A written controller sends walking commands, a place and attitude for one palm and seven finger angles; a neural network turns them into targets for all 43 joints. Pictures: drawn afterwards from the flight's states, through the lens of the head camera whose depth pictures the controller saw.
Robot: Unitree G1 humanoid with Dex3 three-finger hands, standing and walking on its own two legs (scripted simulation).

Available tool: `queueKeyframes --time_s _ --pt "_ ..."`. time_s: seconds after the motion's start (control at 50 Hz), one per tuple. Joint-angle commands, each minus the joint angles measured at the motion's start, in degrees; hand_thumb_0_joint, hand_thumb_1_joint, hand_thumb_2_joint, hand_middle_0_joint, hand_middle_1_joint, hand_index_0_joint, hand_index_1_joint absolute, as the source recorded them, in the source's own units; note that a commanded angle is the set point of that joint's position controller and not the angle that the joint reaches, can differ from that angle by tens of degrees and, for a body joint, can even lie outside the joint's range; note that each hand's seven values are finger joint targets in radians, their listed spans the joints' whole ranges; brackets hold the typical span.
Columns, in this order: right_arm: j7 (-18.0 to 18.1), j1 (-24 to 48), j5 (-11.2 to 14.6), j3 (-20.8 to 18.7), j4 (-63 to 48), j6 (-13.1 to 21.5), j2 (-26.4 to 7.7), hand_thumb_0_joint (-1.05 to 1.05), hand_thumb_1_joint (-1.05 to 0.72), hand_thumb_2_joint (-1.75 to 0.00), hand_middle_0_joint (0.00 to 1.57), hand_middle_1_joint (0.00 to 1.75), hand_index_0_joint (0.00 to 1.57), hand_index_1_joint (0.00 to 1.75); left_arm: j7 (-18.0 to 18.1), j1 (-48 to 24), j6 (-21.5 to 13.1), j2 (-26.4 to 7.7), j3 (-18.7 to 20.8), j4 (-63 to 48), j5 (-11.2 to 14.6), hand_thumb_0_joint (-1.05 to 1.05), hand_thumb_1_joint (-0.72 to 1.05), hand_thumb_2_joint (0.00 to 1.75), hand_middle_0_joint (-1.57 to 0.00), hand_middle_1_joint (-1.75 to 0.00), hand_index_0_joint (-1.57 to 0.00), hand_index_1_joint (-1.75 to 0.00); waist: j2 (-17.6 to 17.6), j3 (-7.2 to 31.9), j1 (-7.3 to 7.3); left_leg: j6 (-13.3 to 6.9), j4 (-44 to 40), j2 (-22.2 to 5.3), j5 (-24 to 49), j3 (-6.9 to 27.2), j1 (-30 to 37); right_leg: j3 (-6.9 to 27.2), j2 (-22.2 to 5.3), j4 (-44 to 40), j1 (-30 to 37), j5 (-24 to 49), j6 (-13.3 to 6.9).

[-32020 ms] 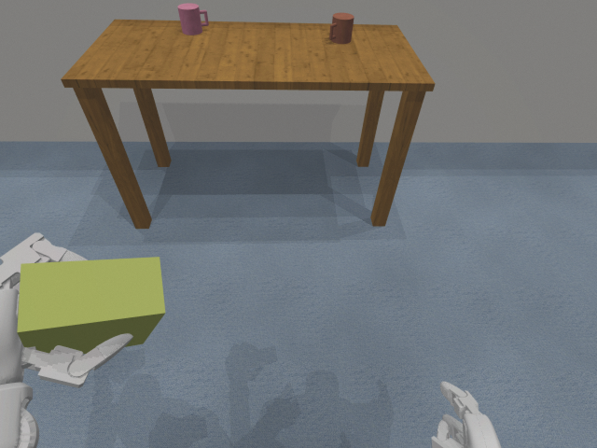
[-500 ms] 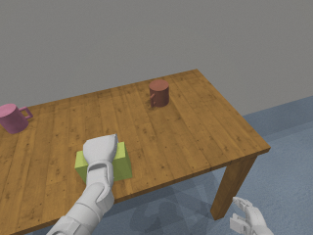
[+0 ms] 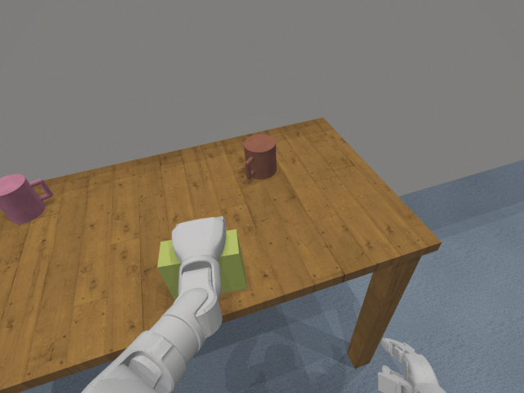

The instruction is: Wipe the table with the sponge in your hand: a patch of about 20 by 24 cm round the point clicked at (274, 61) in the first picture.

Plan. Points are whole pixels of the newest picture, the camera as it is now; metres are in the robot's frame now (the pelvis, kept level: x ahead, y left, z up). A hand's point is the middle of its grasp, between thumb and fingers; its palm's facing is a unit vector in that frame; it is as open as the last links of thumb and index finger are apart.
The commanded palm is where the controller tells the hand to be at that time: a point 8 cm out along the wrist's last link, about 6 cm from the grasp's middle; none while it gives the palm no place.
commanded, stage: wipe forward along the third lane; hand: left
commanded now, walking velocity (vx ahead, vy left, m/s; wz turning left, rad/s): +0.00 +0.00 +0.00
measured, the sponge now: (206, 271) +0.34 +0.15 -0.02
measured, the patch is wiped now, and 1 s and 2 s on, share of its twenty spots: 0.85 1.00 1.00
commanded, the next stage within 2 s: wipe back along the third lane in 1.70 s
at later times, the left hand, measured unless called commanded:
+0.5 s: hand (212, 244) +0.37 +0.14 +0.02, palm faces -0.07 -0.03 -1.00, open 9.7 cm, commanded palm +0.35 +0.14 +0.05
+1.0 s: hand (208, 220) +0.43 +0.16 +0.02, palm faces -0.10 -0.02 -1.00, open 9.7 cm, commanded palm +0.41 +0.17 +0.05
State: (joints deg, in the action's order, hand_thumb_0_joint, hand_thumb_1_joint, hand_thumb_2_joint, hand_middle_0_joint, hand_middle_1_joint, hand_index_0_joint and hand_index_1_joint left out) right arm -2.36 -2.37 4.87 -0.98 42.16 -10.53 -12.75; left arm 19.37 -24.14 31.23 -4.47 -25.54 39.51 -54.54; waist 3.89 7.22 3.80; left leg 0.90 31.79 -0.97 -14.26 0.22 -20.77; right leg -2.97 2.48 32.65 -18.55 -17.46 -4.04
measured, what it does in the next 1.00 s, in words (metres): stands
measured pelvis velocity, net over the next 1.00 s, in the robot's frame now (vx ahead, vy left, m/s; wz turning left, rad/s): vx -0.01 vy -0.01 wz -0.03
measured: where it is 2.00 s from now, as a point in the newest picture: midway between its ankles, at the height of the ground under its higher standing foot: outside the picture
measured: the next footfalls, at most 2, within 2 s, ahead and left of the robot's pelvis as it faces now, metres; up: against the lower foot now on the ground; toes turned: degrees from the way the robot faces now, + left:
none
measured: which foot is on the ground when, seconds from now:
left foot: down 0.00-1.00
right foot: down 0.00-1.00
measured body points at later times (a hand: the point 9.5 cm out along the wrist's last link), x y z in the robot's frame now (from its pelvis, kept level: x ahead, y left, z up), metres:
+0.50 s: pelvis -0.01 -0.01 +0.00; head -0.01 -0.04 +0.45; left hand +0.37 +0.14 +0.07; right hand +0.14 -0.25 -0.13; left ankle +0.02 +0.13 -0.73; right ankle -0.01 -0.07 -0.73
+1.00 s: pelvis -0.01 -0.01 -0.01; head +0.03 -0.03 +0.44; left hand +0.43 +0.16 +0.07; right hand +0.08 -0.27 -0.15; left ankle +0.02 +0.13 -0.73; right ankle -0.01 -0.07 -0.73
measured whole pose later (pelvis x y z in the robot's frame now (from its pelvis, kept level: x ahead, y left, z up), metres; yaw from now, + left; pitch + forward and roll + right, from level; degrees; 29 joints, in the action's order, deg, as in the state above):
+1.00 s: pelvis -0.01 -0.01 -0.01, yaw -2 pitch +12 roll +0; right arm 0.8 -11.0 4.0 -1.2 45.2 -7.1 -14.3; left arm 21.5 -46.2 25.7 -11.6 -10.6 66.0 -54.5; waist 2.8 8.3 -3.8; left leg 0.2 35.5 -2.9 -14.7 -0.2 -32.6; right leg -2.4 4.5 35.1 -30.4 -16.5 -4.9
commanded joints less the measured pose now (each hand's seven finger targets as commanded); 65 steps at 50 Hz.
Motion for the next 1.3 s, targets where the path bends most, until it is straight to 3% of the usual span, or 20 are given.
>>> queueKeyframes --time_s 0.0,0.04,0.06,0.14,0.2,0.32,0.4,0.46,0.5,0.56,0.62,0.68,0.74,0.8,0.86,0.92,1.0,1.12,1.18,1.28 --pt "0.09 10.81 0.00 -1.75 -8.90 2.55 -5.79 0.00 -0.90 -0.90 0.20 0.30 0.20 0.30 1.00 -19.32 -0.98 1.25 0.82 -5.77 0.75 0.00 0.10 1.30 -1.20 -1.60 -1.20 -1.60 -9.86 9.73 -2.17 -3.25 -1.84 2.55 6.59 -1.10 5.80 3.33 -1.03 -6.71 1.75 15.08 0.67" --pt "0.13 10.60 -0.02 -1.74 -8.74 2.75 -5.79 0.00 -0.90 -0.90 0.20 0.30 0.20 0.30 1.20 -20.05 -1.03 1.49 0.84 -4.28 0.99 0.00 0.10 1.30 -1.20 -1.60 -1.20 -1.60 -9.42 9.34 -2.12 -3.27 -1.99 2.59 5.62 -1.19 5.46 3.38 -1.10 -6.97 1.14 13.61 0.67" --pt "0.27 10.64 -0.19 -1.99 -8.69 2.80 -5.98 0.00 -0.90 -0.90 0.20 0.30 0.20 0.30 1.31 -18.95 -1.19 -0.50 3.17 -4.59 1.32 0.00 0.10 1.30 -1.20 -1.60 -1.20 -1.60 -9.93 10.92 -1.09 -3.25 -2.24 2.61 6.25 -1.05 5.46 3.77 -0.84 -7.06 2.41 14.42 0.52" --pt "1.04 9.47 -0.08 -1.58 -7.66 2.73 -6.09 0.00 -0.90 -0.90 0.20 0.30 0.20 0.30 1.87 -22.89 -1.26 -1.72 3.95 -0.17 0.63 0.00 0.10 1.30 -1.20 -1.60 -1.20 -1.60 -10.57 8.32 -2.79 -3.19 -2.08 2.65 3.73 -1.46 3.63 4.28 -1.30 -7.58 0.36 11.90 1.09" --pt "1.68 8.33 -0.30 -1.68 -7.16 3.07 -6.08 0.00 -0.90 -0.90 0.20 0.30 0.20 0.30 2.21 -24.75 -1.96 -3.50 5.86 2.50 0.10 0.00 0.10 1.30 -1.20 -1.60 -1.20 -1.60 -10.37 8.81 -3.01 -3.21 -1.85 2.71 2.74 -1.69 2.77 4.77 -1.43 -7.74 -0.11 10.22 1.31" --pt "2.08 5.81 -0.79 -1.86 -6.64 3.17 -5.98 0.00 -0.90 -0.90 0.20 0.30 0.20 0.30 3.01 -26.69 -2.93 -3.13 6.80 8.07 -0.68 0.00 0.10 1.30 -1.20 -1.60 -1.20 -1.60 -8.70 11.14 -3.40 -3.06 -1.02 2.45 2.89 -2.01 1.18 4.76 -1.47 -6.55 -0.62 11.49 1.29" --pt "2.58 4.44 -0.83 -1.71 -5.94 3.10 -6.24 0.00 -0.90 -0.90 0.20 0.30 0.20 0.30 3.74 -29.56 -3.12 -5.33 9.31 12.19 -0.27 0.00 0.10 1.30 -1.20 -1.60 -1.20 -1.60 -11.17 9.68 -4.36 -3.05 -0.73 2.22 1.08 -2.10 -1.54 5.43 -1.71 -6.83 -1.63 9.81 1.94" --pt "2.96 3.51 -1.10 -1.82 -5.69 3.23 -6.43 0.00 -0.90 -0.90 0.20 0.30 0.20 0.30 4.20 -30.03 -3.31 -8.76 12.41 13.32 -0.61 0.00 0.10 1.30 -1.20 -1.60 -1.20 -1.60 -10.85 12.13 -3.88 -3.10 -0.43 2.17 2.12 -1.99 -2.66 6.04 -1.79 -6.25 -0.01 11.88 2.01" --pt "3.07 2.75 -1.10 -1.66 -5.36 3.22 -6.54 0.00 -0.90 -0.90 0.20 0.30 0.20 0.30 4.17 -30.58 -2.91 -7.55 10.80 15.88 -1.13 0.00 0.10 1.30 -1.20 -1.60 -1.20 -1.60 -10.52 9.50 -4.98 -3.14 -0.06 2.12 0.40 -2.25 -3.71 6.00 -1.85 -6.75 -2.61 9.02 2.27" --pt "3.33 1.55 -1.07 -1.77 -5.11 3.60 -6.90 0.00 -0.90 -0.90 0.20 0.30 0.20 0.30 4.04 -33.90 -3.25 -11.10 13.27 16.50 -1.03 0.00 0.10 1.30 -1.20 -1.60 -1.20 -1.60 -10.76 11.45 -5.28 -3.26 0.25 1.94 0.43 -1.84 -4.77 6.40 -1.82 -6.35 -1.93 9.14 2.41" --pt "3.50 0.34 -1.14 -1.71 -4.85 3.86 -7.02 0.00 -0.90 -0.90 0.20 0.30 0.20 0.30 3.99 -34.72 -3.37 -11.41 12.84 17.88 -1.22 0.00 0.10 1.30 -1.20 -1.60 -1.20 -1.60 -8.62 11.68 -5.72 -3.25 0.72 1.95 -0.09 -2.08 -5.48 6.44 -1.92 -6.07 -2.66 8.60 2.52" --pt "3.65 -1.03 -1.15 -1.91 -4.75 4.22 -7.40 0.00 -0.90 -0.90 0.20 0.30 0.20 0.30 3.75 -35.22 -3.79 -13.56 14.40 18.92 -0.96 0.00 0.10 1.30 -1.20 -1.60 -1.20 -1.60 -10.59 13.47 -6.04 -3.50 1.20 1.78 0.68 -2.06 -6.19 6.67 -1.91 -5.75 -1.24 10.55 2.92" --pt "3.64 -2.13 -0.99 -1.74 -4.33 4.60 -7.54 0.00 -0.90 -0.90 0.20 0.30 0.20 0.30 3.47 -37.95 -3.76 -14.35 13.94 19.69 -1.34 0.00 0.10 1.30 -1.20 -1.60 -1.20 -1.60 -7.87 13.00 -6.82 -3.42 1.29 1.67 -0.12 -2.05 -6.99 6.87 -2.05 -5.78 -2.47 9.59 2.89" --pt "3.55 -3.66 -1.02 -1.94 -3.79 5.04 -7.89 0.00 -0.90 -0.90 0.20 0.30 0.20 0.30 3.26 -39.48 -4.23 -14.95 14.30 21.21 -1.59 0.00 0.10 1.30 -1.20 -1.60 -1.20 -1.60 -8.75 13.43 -7.68 -3.60 1.77 1.42 0.82 -1.97 -7.00 6.32 -1.82 -5.18 -2.83 11.57 2.96" --pt "3.34 -4.61 -1.10 -2.09 -3.97 5.34 -8.03 0.00 -0.90 -0.90 0.20 0.30 0.20 0.30 3.09 -39.51 -4.75 -16.60 16.09 20.95 -1.14 0.00 0.10 1.30 -1.20 -1.60 -1.20 -1.60 -8.98 16.95 -7.26 -3.66 2.09 1.57 3.01 -1.89 -7.28 6.17 -1.75 -4.31 -0.20 16.06 3.03" --pt "3.24 -5.45 -1.21 -1.96 -3.54 5.58 -8.39 0.00 -0.90 -0.90 0.20 0.30 0.20 0.30 3.10 -39.82 -4.56 -17.18 15.85 22.60 -1.43 0.00 0.10 1.30 -1.20 -1.60 -1.20 -1.60 -8.79 14.79 -7.93 -3.71 2.20 1.48 2.05 -2.21 -8.23 6.50 -1.91 -4.77 -1.38 15.31 3.25" --pt "3.15 -6.68 -1.26 -1.92 -3.24 5.89 -8.73 0.00 -0.90 -0.90 0.20 0.30 0.20 0.30 2.86 -42.16 -4.87 -19.20 16.50 23.00 -2.04 0.00 0.10 1.30 -1.20 -1.60 -1.20 -1.60 -7.50 15.88 -8.46 -3.78 2.57 1.43 3.19 -2.22 -8.32 6.04 -1.80 -4.03 -1.55 17.08 3.27" --pt "2.73 -7.88 -1.42 -2.07 -3.16 5.94 -8.70 0.00 -0.90 -0.90 0.20 0.30 0.20 0.30 2.61 -42.73 -4.98 -17.34 15.49 24.05 -2.20 0.00 0.10 1.30 -1.20 -1.60 -1.20 -1.60 -7.85 17.03 -9.08 -3.82 2.85 1.29 5.11 -2.33 -7.55 5.02 -1.55 -3.54 -2.02 20.05 3.27" --pt "2.76 -8.73 -1.64 -2.20 -2.74 6.18 -9.07 0.00 -0.90 -0.90 0.20 0.30 0.20 0.30 2.91 -44.10 -5.48 -19.91 17.40 24.15 -2.17 0.00 0.10 1.30 -1.20 -1.60 -1.20 -1.60 -7.86 18.73 -9.10 -3.95 3.22 1.29 6.30 -2.34 -7.61 4.97 -1.49 -2.94 -1.15 21.91 3.29" --pt "2.60 -9.37 -1.85 -2.12 -2.45 6.16 -9.30 0.00 -0.90 -0.90 0.20 0.30 0.20 0.30 3.15 -46.12 -4.94 -20.69 17.57 25.76 -2.90 0.00 0.10 1.30 -1.20 -1.60 -1.20 -1.60 -7.14 17.58 -9.74 -3.89 3.22 1.18 6.31 -2.25 -7.90 4.24 -1.30 -2.77 -3.00 20.90 3.21"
